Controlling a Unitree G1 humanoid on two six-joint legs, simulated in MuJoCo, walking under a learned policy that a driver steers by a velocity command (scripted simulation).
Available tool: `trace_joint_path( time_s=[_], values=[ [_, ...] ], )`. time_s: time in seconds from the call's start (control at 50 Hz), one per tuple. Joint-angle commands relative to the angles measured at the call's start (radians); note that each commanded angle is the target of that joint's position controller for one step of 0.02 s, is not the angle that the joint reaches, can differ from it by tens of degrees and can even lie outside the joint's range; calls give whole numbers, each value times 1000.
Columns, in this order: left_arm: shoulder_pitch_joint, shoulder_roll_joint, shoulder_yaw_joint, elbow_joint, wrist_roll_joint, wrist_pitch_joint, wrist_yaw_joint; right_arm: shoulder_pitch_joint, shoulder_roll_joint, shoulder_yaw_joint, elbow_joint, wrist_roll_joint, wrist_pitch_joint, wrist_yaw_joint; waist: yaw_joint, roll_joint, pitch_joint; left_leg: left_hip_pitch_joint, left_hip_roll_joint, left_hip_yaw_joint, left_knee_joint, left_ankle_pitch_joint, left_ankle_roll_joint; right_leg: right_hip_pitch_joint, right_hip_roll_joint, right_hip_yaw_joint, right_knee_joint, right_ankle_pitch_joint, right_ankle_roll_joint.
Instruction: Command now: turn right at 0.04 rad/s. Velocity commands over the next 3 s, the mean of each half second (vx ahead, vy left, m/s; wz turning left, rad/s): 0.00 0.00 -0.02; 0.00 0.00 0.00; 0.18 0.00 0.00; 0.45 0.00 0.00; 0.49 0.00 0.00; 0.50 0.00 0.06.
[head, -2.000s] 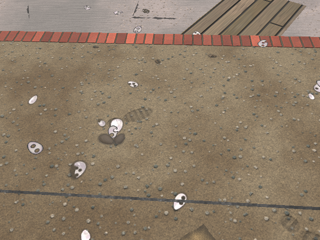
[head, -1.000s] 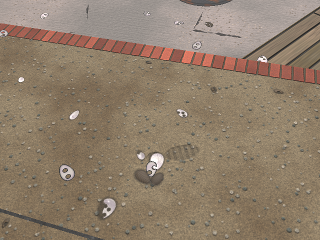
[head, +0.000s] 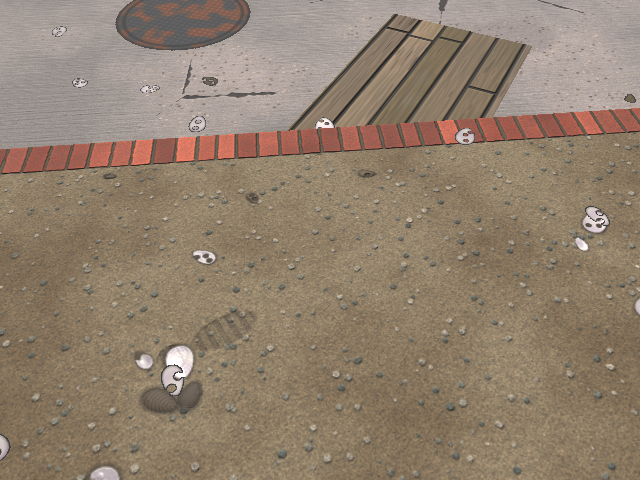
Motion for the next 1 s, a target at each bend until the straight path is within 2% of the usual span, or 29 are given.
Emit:
trace_joint_path(
  time_s=[0.02, 0.22, 0.44, 1.0],
  values=[
    [33, 128, 28, 3, -1, -11, 3, 23, -92, -16, 5, 0, -15, -6, 17, -2, 13, 15, 75, -85, -61, 121, 20, -47, -130, 115, -80, 122, -28],
    [68, 110, 18, 94, -1, -13, 9, 28, -75, -8, 97, 2, -14, -14, 15, -5, 15, 31, 80, -91, -60, 99, 35, -75, -120, 101, -86, 99, -22],
    [133, 80, 4, 161, 0, -13, 15, 41, -47, 3, 158, 3, -13, -20, 19, -7, 30, 15, 78, -94, -56, 88, 42, -87, -117, 90, -74, 100, -15],
    [213, 9, 2, 215, 1, -14, 24, 94, 11, 9, 207, 4, -16, -29, 23, -9, 46, -17, 70, -97, -45, 78, 49, -95, -118, 75, -50, 97, -9]
  ],
)
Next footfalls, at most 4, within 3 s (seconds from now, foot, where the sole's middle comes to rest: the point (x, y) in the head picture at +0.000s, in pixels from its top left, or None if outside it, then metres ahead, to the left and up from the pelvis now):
1.88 right None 0.44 -0.02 -0.78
2.44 left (266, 388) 0.75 0.15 -0.78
2.98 right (334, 281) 1.06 -0.03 -0.78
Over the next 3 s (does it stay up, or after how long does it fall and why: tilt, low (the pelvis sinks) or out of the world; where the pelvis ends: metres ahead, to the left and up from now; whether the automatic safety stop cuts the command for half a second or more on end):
stays up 0.90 0.06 -0.02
